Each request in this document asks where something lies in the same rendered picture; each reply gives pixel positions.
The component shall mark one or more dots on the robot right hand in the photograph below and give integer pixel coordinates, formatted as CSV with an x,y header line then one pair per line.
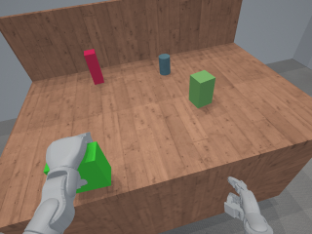
x,y
238,206

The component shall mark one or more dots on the robot left forearm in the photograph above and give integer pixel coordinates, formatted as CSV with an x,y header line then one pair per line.
x,y
56,210

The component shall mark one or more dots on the table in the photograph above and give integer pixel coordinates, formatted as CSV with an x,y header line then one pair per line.
x,y
170,161

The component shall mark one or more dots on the robot left hand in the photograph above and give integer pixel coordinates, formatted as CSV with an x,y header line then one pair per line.
x,y
69,152

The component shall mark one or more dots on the sponge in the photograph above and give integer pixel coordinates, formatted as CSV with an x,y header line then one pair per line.
x,y
94,168

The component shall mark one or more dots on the robot right forearm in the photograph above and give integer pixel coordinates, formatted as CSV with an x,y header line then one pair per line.
x,y
255,223

